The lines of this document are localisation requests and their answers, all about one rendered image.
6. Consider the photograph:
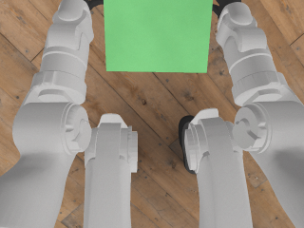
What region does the left robot forearm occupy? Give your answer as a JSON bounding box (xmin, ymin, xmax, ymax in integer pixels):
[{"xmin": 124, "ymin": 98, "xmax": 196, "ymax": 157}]
[{"xmin": 12, "ymin": 0, "xmax": 94, "ymax": 146}]

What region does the robot right thigh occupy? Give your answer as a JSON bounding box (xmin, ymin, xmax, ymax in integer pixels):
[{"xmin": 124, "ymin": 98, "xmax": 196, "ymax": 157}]
[{"xmin": 184, "ymin": 117, "xmax": 253, "ymax": 228}]

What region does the left robot upper arm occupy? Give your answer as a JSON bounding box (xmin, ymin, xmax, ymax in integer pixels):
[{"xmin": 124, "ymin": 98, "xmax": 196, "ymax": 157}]
[{"xmin": 0, "ymin": 102, "xmax": 92, "ymax": 228}]

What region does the robot left hand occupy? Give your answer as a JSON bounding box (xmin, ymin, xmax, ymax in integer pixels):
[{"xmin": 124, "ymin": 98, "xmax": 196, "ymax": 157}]
[{"xmin": 84, "ymin": 0, "xmax": 104, "ymax": 10}]

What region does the right robot shin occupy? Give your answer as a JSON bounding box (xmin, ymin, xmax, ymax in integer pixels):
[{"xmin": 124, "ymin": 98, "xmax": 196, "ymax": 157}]
[{"xmin": 188, "ymin": 108, "xmax": 243, "ymax": 171}]

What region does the right robot upper arm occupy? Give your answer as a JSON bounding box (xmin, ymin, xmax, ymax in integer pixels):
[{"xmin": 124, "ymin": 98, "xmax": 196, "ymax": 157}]
[{"xmin": 232, "ymin": 101, "xmax": 304, "ymax": 228}]

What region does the carton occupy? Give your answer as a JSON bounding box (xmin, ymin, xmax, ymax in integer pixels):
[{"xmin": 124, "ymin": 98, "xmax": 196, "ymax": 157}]
[{"xmin": 104, "ymin": 0, "xmax": 213, "ymax": 73}]

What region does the right robot forearm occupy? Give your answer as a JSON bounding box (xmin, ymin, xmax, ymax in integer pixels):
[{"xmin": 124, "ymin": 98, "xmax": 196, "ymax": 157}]
[{"xmin": 216, "ymin": 2, "xmax": 304, "ymax": 106}]

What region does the robot right hand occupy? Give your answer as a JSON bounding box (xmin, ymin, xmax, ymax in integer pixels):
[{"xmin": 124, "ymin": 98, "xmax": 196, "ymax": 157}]
[{"xmin": 212, "ymin": 0, "xmax": 241, "ymax": 19}]

